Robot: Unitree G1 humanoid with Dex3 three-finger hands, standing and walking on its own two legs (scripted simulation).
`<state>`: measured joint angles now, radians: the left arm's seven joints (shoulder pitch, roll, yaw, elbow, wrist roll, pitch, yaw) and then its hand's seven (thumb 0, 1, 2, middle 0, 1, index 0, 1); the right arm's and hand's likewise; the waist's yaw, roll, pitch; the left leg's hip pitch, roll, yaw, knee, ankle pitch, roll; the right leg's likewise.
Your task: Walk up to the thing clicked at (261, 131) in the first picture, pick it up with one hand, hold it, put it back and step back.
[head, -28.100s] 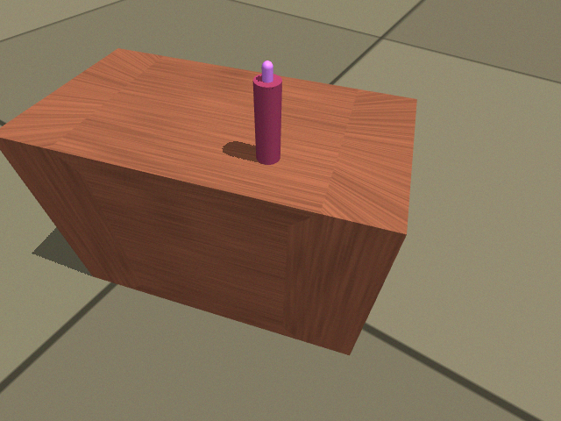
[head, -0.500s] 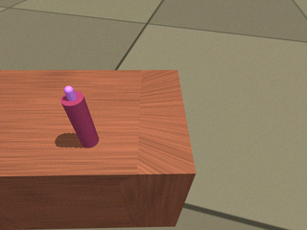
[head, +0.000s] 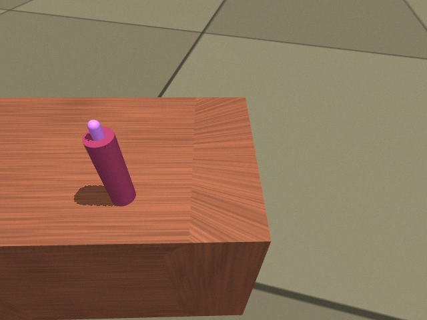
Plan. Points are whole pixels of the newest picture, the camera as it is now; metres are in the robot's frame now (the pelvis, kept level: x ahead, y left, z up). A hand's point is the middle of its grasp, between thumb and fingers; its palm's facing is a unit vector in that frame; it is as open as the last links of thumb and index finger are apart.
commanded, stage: stand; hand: left
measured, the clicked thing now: (110, 164) +0.44 +0.23 +0.04
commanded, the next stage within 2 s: step back in 0.80 s
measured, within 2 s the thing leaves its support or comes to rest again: neither
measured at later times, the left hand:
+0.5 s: hand out of the picture +0.07 +0.25 -0.16, palm faces -0.04 -0.94 -0.35, open 7.4 cm
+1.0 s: hand out of the picture +0.07 +0.27 -0.16, palm faces -0.03 -0.91 -0.40, open 7.4 cm
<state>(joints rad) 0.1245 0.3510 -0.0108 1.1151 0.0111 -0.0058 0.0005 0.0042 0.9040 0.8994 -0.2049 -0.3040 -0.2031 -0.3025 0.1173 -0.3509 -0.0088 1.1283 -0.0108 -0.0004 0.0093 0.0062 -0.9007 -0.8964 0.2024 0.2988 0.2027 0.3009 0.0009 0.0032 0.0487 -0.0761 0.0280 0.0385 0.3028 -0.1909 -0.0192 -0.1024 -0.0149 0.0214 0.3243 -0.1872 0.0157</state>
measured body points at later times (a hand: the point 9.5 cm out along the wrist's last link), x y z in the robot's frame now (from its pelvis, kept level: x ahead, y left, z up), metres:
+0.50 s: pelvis +0.00 +0.00 +0.00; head +0.01 +0.00 +0.45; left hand +0.07 +0.30 -0.13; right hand +0.07 -0.30 -0.13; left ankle -0.02 +0.13 -0.75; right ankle -0.01 -0.13 -0.75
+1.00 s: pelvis -0.03 -0.01 -0.01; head +0.02 -0.01 +0.43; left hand +0.07 +0.31 -0.14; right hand +0.07 -0.32 -0.14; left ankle -0.02 +0.13 -0.75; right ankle -0.01 -0.13 -0.75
